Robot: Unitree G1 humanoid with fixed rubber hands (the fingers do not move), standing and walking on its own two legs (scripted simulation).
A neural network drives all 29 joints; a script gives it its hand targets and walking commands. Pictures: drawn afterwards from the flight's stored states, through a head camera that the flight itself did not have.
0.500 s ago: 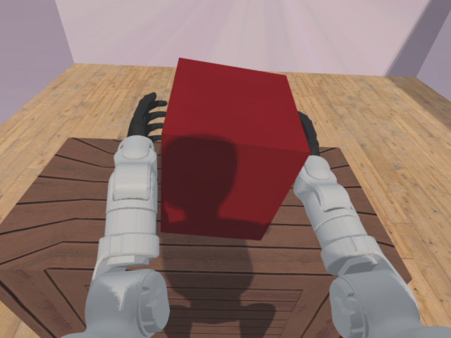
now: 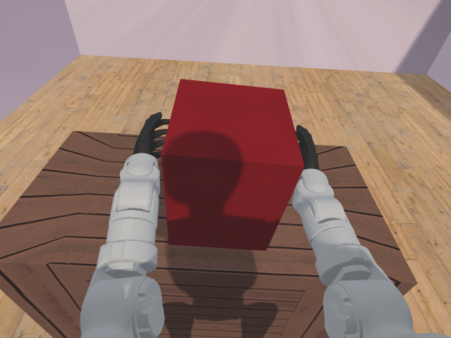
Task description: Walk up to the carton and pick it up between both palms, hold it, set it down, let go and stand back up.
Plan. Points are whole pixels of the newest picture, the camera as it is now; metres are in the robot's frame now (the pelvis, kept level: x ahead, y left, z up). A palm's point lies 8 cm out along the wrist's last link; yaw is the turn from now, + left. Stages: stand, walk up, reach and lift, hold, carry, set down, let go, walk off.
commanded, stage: set down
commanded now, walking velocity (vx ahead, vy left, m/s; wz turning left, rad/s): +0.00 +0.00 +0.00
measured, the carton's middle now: (225, 168) +0.41 -0.01 +0.12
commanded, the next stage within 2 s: none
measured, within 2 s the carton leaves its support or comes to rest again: neither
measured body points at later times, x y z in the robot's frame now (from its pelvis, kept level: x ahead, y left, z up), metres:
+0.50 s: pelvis +0.00 +0.00 +0.00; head -0.02 +0.04 +0.45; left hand +0.42 +0.14 +0.13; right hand +0.39 -0.15 +0.12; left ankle +0.00 +0.13 -0.75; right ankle -0.01 -0.13 -0.75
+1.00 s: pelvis +0.02 +0.00 +0.00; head +0.03 +0.03 +0.45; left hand +0.44 +0.13 +0.09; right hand +0.40 -0.16 +0.09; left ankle +0.00 +0.13 -0.75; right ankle -0.01 -0.13 -0.75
